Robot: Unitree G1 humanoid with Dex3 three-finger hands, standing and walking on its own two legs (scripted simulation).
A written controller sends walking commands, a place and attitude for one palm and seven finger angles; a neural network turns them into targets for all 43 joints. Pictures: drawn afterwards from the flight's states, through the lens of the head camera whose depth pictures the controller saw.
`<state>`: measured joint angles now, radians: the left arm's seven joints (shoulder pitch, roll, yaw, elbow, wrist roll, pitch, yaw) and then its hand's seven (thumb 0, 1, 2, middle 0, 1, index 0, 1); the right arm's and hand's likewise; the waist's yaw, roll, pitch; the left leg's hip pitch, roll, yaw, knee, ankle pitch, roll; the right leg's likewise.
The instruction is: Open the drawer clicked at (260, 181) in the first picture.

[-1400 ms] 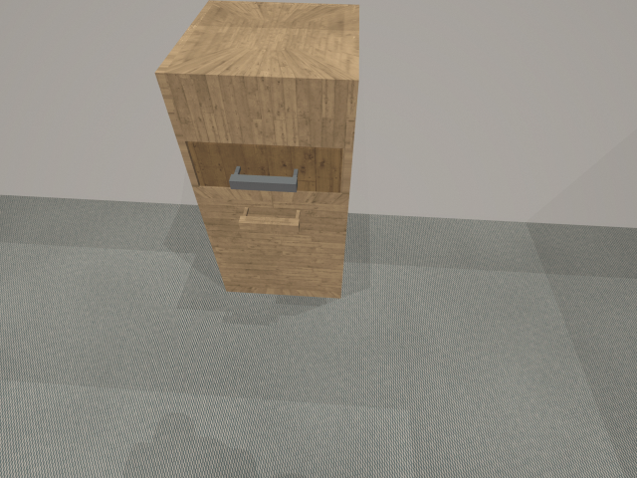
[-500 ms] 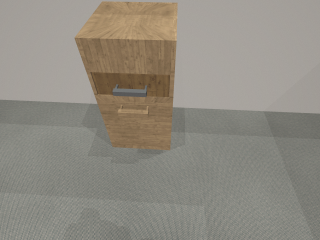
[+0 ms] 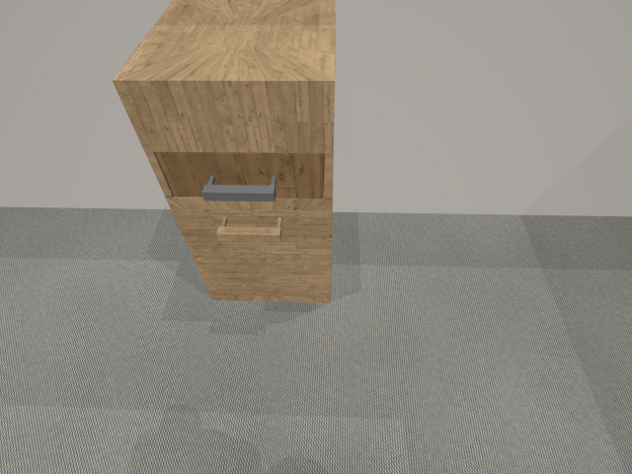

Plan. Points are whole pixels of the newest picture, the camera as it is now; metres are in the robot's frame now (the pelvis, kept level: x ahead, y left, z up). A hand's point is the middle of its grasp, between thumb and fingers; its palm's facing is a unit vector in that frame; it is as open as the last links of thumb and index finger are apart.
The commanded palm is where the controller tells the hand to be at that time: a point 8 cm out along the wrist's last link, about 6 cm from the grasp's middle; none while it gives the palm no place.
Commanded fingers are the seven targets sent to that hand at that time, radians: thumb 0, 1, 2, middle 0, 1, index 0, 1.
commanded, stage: take the last steps up to it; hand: left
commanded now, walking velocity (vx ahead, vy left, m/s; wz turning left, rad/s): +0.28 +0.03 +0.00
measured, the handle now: (241, 186) +0.74 +0.21 -0.15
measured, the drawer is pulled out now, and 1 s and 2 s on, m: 0.00 0.00 0.00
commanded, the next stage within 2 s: come to a stop and stand still in 0.34 s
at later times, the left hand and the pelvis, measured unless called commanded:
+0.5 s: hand out of the picture +0.15 +0.14 -0.17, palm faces +0.09 -0.98 -0.16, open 7.4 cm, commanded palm none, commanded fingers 0.00 0.90 0.90 -0.20 -0.30 -0.20 -0.30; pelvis +0.17 -0.01 +0.00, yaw -1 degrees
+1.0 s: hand (234, 364) +0.31 +0.16 -0.15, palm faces +0.06 -0.96 -0.27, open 7.4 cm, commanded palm none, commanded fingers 0.00 0.90 0.90 -0.20 -0.30 -0.20 -0.30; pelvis +0.22 -0.05 +0.01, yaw +1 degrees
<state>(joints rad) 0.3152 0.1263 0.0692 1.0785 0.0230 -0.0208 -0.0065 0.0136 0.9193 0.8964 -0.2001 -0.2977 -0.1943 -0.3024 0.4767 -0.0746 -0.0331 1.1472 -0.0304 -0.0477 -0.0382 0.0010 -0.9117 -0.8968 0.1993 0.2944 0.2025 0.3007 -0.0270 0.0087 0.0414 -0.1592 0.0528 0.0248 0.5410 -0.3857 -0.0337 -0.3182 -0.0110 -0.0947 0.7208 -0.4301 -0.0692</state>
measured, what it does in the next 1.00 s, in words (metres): walks ahead: right foot, then left foot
